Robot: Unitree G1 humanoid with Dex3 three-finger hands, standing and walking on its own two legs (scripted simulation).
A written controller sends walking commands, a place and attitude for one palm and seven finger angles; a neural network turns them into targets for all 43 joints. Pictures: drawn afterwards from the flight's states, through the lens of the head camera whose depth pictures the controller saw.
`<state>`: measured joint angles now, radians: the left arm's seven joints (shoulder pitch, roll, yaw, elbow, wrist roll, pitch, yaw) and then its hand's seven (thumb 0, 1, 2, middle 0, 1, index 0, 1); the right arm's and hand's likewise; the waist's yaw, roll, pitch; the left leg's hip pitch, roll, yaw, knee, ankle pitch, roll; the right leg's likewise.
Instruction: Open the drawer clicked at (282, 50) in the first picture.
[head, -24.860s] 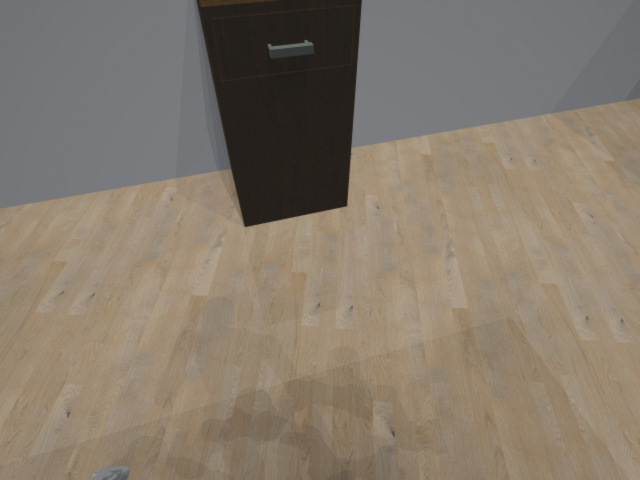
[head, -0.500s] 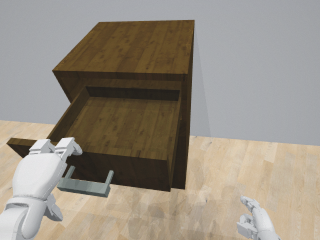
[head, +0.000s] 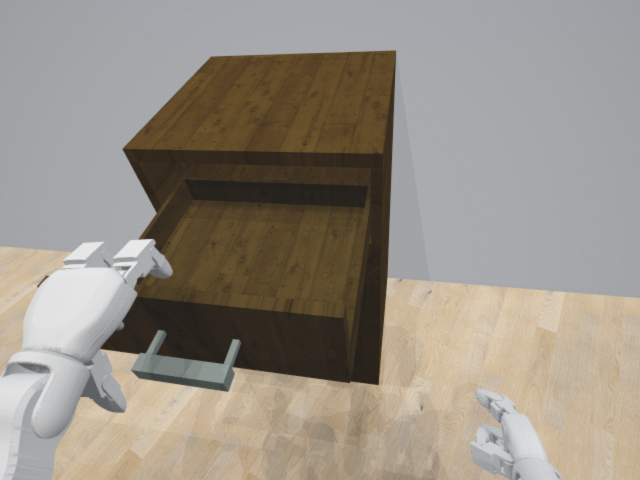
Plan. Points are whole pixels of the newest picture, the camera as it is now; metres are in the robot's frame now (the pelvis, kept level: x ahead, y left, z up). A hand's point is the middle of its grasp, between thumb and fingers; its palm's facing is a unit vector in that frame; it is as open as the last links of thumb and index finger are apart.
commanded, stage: draw the hand back to the body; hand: left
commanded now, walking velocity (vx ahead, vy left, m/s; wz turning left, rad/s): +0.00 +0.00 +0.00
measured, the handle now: (190, 356) +0.26 +0.25 -0.01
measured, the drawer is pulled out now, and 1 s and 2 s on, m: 0.30 0.30 0.30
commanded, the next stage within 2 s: step back with the hand held close in 1.66 s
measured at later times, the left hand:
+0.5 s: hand (118, 341) +0.20 +0.25 +0.14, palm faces +0.06 -0.04 -1.00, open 13.9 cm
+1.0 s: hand (145, 310) +0.22 +0.21 +0.17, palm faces +0.39 -0.84 -0.38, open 12.6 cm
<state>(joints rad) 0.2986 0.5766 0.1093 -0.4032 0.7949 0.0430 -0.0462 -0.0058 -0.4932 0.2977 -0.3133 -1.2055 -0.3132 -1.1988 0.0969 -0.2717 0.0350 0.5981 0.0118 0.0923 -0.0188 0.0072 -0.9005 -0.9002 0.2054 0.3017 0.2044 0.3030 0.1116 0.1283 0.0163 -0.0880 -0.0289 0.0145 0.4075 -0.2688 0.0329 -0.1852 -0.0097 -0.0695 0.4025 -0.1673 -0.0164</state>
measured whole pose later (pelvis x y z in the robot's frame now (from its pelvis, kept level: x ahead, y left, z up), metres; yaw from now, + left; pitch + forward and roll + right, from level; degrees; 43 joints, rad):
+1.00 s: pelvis +0.02 -0.02 +0.00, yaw +0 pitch -3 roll -1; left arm 0.48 0.31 0.28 -0.48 -0.05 -0.17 0.11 -0.01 -0.19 0.43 -0.29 -1.01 -0.28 -1.00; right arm 0.21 -0.20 0.02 0.63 0.00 -0.18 -0.07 0.01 -0.90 -0.90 0.21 0.30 0.21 0.30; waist 0.04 0.06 0.03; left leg -0.05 0.01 0.00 0.43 -0.32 0.00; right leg -0.14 0.02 -0.09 0.42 -0.22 -0.04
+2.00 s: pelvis +0.01 +0.00 +0.00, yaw +1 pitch +1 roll +0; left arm 0.59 0.35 0.36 -0.54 -0.04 -0.21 0.11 0.01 0.89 0.90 -0.20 -0.31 -0.20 -0.30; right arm 0.18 -0.23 -0.02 0.57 0.02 -0.08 -0.06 0.01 -0.90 -0.90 0.21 0.30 0.21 0.30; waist -0.01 0.05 0.03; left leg -0.20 -0.02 0.00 0.48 -0.30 0.03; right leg -0.28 -0.01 -0.09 0.46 -0.20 -0.02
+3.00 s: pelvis -0.14 -0.03 -0.01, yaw +1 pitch +4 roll +1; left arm 0.67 0.41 0.40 -0.67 -0.04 -0.21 0.13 0.01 0.88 0.90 -0.21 -0.31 -0.21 -0.30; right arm 0.13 -0.19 -0.01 0.55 0.01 -0.05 -0.07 0.01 -0.90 -0.90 0.21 0.30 0.21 0.30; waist -0.05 -0.05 0.03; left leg -0.37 0.01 0.01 0.66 -0.37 -0.01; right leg -0.41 -0.03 -0.06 0.52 -0.18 -0.03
